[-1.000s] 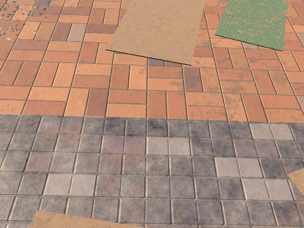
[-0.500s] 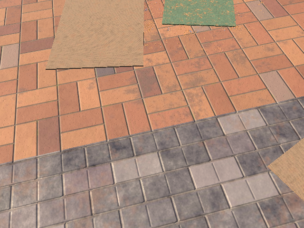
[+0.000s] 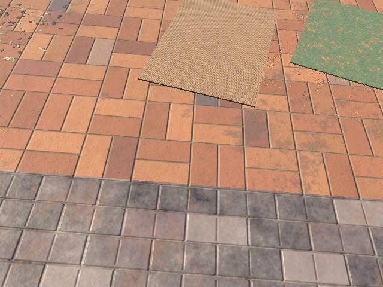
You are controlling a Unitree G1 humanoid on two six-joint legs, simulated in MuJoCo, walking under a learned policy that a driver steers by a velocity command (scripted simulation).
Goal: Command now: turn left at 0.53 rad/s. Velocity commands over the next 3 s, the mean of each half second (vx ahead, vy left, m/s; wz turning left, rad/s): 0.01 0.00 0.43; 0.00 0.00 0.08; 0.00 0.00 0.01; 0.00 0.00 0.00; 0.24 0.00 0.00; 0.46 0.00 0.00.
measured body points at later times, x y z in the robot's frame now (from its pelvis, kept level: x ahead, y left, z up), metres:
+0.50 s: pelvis +0.00 -0.05 +0.00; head +0.03 -0.07 +0.45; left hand +0.06 +0.24 -0.10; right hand +0.16 -0.29 -0.14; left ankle -0.07 +0.08 -0.69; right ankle +0.03 -0.13 -0.74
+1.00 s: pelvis -0.01 -0.03 +0.00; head -0.01 -0.03 +0.45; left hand -0.03 +0.23 -0.14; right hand +0.10 -0.27 -0.14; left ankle -0.06 +0.07 -0.74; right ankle +0.03 -0.13 -0.74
